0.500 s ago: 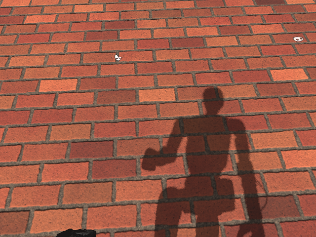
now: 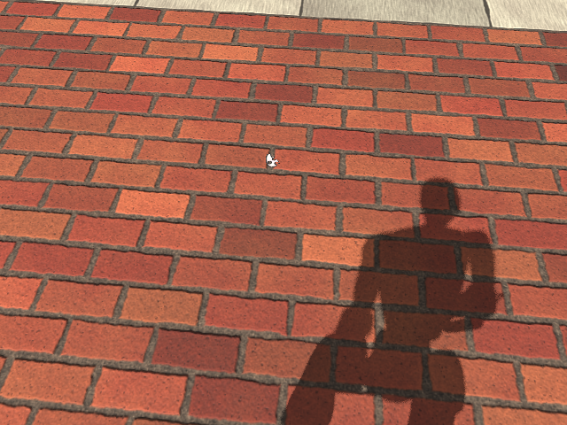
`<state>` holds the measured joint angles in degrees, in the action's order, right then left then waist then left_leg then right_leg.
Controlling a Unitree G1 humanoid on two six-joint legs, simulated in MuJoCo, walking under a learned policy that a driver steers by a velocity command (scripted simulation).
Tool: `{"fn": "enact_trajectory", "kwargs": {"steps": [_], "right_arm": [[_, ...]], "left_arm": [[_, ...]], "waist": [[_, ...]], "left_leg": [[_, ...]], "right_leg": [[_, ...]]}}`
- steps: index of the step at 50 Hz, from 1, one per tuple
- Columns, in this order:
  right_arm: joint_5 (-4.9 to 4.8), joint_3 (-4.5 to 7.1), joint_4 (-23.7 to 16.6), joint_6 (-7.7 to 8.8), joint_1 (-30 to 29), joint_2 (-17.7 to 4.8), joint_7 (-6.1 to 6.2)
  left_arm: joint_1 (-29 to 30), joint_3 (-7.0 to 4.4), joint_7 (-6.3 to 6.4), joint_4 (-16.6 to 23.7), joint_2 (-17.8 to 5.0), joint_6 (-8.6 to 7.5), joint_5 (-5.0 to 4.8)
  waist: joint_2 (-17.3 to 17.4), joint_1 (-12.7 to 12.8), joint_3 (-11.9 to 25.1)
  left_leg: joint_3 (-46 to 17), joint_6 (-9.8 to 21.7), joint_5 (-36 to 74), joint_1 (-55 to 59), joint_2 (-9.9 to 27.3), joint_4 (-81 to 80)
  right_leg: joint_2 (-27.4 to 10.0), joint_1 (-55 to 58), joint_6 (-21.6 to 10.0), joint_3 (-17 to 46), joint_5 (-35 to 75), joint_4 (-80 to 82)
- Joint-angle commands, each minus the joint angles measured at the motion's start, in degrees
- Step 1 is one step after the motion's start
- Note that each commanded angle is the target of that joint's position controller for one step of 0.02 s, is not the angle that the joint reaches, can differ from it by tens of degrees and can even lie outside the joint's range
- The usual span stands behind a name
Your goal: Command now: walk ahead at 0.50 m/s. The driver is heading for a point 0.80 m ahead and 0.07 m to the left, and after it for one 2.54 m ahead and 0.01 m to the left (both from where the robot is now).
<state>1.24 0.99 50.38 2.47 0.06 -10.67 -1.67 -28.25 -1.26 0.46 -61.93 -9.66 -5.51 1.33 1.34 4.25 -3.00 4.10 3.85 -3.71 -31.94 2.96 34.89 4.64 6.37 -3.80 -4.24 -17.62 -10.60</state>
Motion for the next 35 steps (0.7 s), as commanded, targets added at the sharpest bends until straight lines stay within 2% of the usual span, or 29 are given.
{"fn": "enact_trajectory", "kwargs": {"steps": [1,2,3,4,5,6,7,8,9,10,11,13,14,16,21,26,28,29,30,31,32,33,34,35], "right_arm": [[-0.02,1.55,-2.86,1.48,0.58,-5.18,0.57],[0.09,2.16,-0.57,1.91,7.41,-5.89,0.98],[0.73,3.13,2.88,2.51,17.51,-7.7,1.56],[2.27,4.59,4.55,2.91,27.26,-12.94,2.25],[1.87,5.45,4.86,2.33,28.62,-16.16,1.72],[-0.26,4.95,4.44,1.74,23.53,-13.17,1.32],[-0.71,4.02,3.47,1.86,17.69,-9.84,1.14],[-0.49,3.29,3.21,2.27,14.86,-7.05,0.94],[-0.55,2.79,3.8,2.64,14.5,-5.42,1.12],[-0.6,2.24,4.64,2.94,14.92,-3.81,1.33],[-0.59,2.14,5.52,3.38,16.73,-3.86,1.47],[-0.82,2.36,6.84,3.98,19.61,-5.47,1.66],[-0.78,2.46,7.19,4.05,20.63,-6.2,1.7],[-0.73,2.29,7.76,3.93,22.91,-6.27,1.73],[-0.64,1.79,9.06,3.79,28.08,-5.98,1.88],[0.08,1.81,10.84,3.42,32.12,-6.33,2.56],[0.36,2.04,11.16,3.27,31.47,-6.95,2.9],[0.4,2.16,11.07,3.24,30.27,-7.34,3.01],[0.39,2.33,11.06,3.17,29.39,-7.91,3.04],[0.1,2.36,10.96,2.95,28.21,-8.1,2.9],[-0.43,1.95,9.87,3.06,27.54,-7.15,2.72],[-2.88,0.85,8.02,3.09,32.41,-1.87,2.01],[-1.45,2.21,8.64,3.0,31.19,-5.9,2.01],[-0.77,2.67,7.12,2.8,26.26,-6.44,1.93]], "left_arm": [[-1.64,-1.71,0.75,0.7,-9.1,-0.09,0.33],[-0.81,-1.82,0.7,0.65,-9.51,0.09,0.2],[-0.02,-1.63,0.56,1.01,-9.12,0.16,-0.11],[-0.62,-0.77,0.19,3.23,-6.35,0.0,-1.37],[-6.2,-0.61,-0.14,3.1,-3.5,0.15,-2.46],[-0.86,-1.97,0.02,3.37,-8.08,0.49,-0.91],[3.84,-2.01,-0.3,5.04,-7.51,0.19,-0.65],[5.97,-1.95,-0.48,5.35,-6.48,0.13,-0.51],[6.07,-2.05,-0.69,5.26,-5.83,0.72,0.25],[4.83,-1.85,-1.08,4.85,-4.58,1.52,0.75],[4.62,-1.87,-1.41,4.85,-3.95,2.11,0.88],[7.02,-1.97,-1.81,5.81,-3.81,2.92,0.98],[9.49,-1.98,-1.93,6.68,-3.99,3.21,0.97],[14.97,-1.99,-2.05,8.55,-4.55,3.49,0.77],[25.7,-1.23,-2.18,12.09,-3.9,3.23,-0.04],[32.24,-1.04,-2.01,14.68,-4.53,2.66,-0.12],[31.88,-1.27,-1.89,15.13,-5.05,2.16,-0.14],[29.63,-1.52,-1.68,14.63,-5.37,1.85,-0.17],[24.86,-2.01,-1.31,13.15,-6.06,1.52,-0.13],[15.86,-2.71,-0.84,10.05,-6.92,1.01,0.12],[5.49,-3.91,-0.21,7.13,-10.1,0.44,1.32],[-1.78,-5.64,0.05,6.48,-16.6,0.46,2.5],[1.76,-5.42,-0.65,6.58,-15.21,1.4,0.39],[8.78,-4.69,-0.87,7.52,-12.78,1.61,-0.7]], "waist": [[-5.56,-4.2,-1.7],[-5.19,-7.02,1.71],[-3.43,-10.92,7.1],[3.07,-13.25,14.76],[12.35,-10.71,20.07],[3.56,-9.32,13.71],[1.94,-7.35,6.1],[0.17,-5.77,2.93],[0.85,-4.21,1.4],[1.56,-2.83,1.35],[1.86,-2.44,1.54],[1.56,-1.95,0.61],[1.56,-2.15,-0.17],[1.58,-3.22,-1.75],[1.97,-5.97,-2.96],[2.51,-7.72,-4.04],[2.63,-6.73,-3.88],[2.87,-5.33,-2.84],[3.21,-3.28,-0.4],[1.81,0.59,4.01],[-0.29,4.2,10.12],[-12.36,3.63,18.92],[-9.04,2.23,19.08],[-5.88,-0.78,9.43]], "left_leg": [[1.27,2.58,-5.76,4.38,-2.8,-3.81],[2.18,3.74,-5.78,12.68,-4.81,-6.37],[0.92,5.48,-3.83,26.09,-4.04,-8.4],[-15.57,9.67,-8.98,42.91,9.84,-9.32],[-40.83,16.86,-9.39,51.74,22.48,-16.64],[-38.31,14.81,-13.75,45.68,19.04,-18.88],[-29.9,12.93,-12.21,36.99,17.14,-20.76],[-24.46,10.99,-7.53,30.81,14.39,-22.91],[-20.32,9.37,-3.7,26.69,12.09,-24.04],[-16.91,8.28,-1.31,24.0,10.3,-25.1],[-15.38,8.25,1.76,23.16,9.77,-25.49],[-12.73,8.45,4.84,22.83,8.92,-26.69],[-11.86,8.44,4.45,22.93,8.61,-27.58],[-10.69,8.19,4.95,24.16,7.99,-28.79],[-7.7,7.01,11.05,28.34,6.91,-28.63],[-7.23,7.8,17.49,37.05,9.28,-25.51],[-6.81,7.45,23.58,39.38,10.32,-22.56],[-5.89,6.76,30.66,39.25,10.21,-19.46],[-5.12,6.01,38.28,38.8,9.74,-13.97],[-3.32,4.93,40.4,36.54,7.83,-4.02],[-2.0,3.79,28.58,26.25,5.63,9.41],[2.31,0.66,-2.83,6.06,-3.5,33.03],[-5.28,1.51,-24.93,-0.99,-6.38,41.09],[-6.94,1.97,-20.17,-4.56,-2.52,41.72]], "right_leg": [[-17.72,0.34,-6.35,5.96,47.31,-7.0],[-16.62,-0.51,-5.57,4.88,52.81,-14.8],[-14.2,-6.29,-4.37,2.92,48.8,-26.19],[-10.18,-21.54,-2.56,0.2,28.74,-44.58],[-0.04,-37.81,-1.1,0.63,-13.56,-62.54],[-3.71,-42.53,-2.05,7.26,-9.7,-65.48],[-6.06,-43.41,-2.16,7.01,-3.96,-63.34],[-7.92,-41.26,-2.03,6.78,-0.45,-60.06],[-8.99,-38.74,-1.49,6.54,0.86,-57.53],[-9.59,-36.05,-0.82,6.3,1.58,-55.66],[-9.45,-35.01,-0.31,5.69,2.01,-54.73],[-9.91,-37.02,0.62,4.66,4.05,-52.39],[-10.4,-38.96,1.08,4.23,6.0,-50.75],[-11.11,-42.89,1.93,3.43,10.04,-46.39],[-9.87,-43.62,2.56,1.14,17.08,-32.54],[-8.09,-44.15,0.67,0.04,14.94,-25.07],[-7.07,-41.75,-0.9,-0.33,11.06,-22.66],[-5.68,-37.47,-1.93,-1.03,8.88,-21.17],[-3.72,-30.91,-3.01,-1.84,7.27,-19.78],[-1.97,-20.24,-4.37,-2.79,9.61,-15.93],[-8.05,-4.81,-6.87,3.91,8.61,-15.68],[-26.02,12.65,-14.37,30.72,2.24,-12.18],[-28.29,10.22,-15.63,42.77,2.04,-5.15],[-26.1,1.67,-13.76,33.24,-0.94,-4.27]]}}
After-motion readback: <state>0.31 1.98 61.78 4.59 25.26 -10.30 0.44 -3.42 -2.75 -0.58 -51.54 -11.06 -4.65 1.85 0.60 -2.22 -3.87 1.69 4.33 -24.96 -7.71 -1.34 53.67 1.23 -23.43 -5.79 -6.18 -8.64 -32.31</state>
